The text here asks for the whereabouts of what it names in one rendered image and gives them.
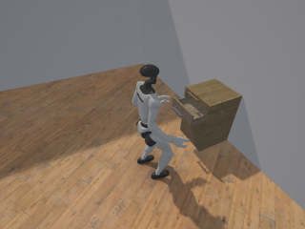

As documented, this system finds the cabinet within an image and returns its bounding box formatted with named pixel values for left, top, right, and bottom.
left=180, top=79, right=243, bottom=152

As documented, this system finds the handle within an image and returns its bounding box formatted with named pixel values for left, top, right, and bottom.
left=172, top=106, right=185, bottom=117
left=187, top=92, right=198, bottom=102

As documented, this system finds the left robot hand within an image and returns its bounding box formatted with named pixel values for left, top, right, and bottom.
left=158, top=95, right=170, bottom=105

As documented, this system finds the right robot hand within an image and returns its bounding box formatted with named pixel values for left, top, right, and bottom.
left=173, top=136, right=190, bottom=148

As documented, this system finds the robot right upper arm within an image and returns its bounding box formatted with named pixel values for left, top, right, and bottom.
left=147, top=95, right=161, bottom=130

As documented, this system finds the drawer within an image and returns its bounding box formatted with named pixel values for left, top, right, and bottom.
left=172, top=96, right=208, bottom=126

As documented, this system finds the robot right thigh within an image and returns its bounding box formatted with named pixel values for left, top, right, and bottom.
left=144, top=133, right=173, bottom=157

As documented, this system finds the robot left foot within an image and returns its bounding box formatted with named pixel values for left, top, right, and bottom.
left=137, top=155, right=154, bottom=164

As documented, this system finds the right robot forearm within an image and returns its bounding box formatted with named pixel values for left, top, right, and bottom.
left=151, top=124, right=175, bottom=144

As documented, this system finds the robot left upper arm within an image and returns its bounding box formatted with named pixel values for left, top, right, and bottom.
left=132, top=81, right=145, bottom=107

